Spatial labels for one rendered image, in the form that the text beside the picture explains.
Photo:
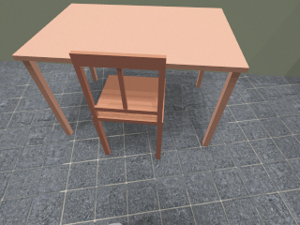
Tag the chair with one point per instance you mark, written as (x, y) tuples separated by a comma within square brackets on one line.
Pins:
[(124, 99)]

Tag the table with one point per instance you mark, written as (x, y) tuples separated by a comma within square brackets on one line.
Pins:
[(192, 38)]

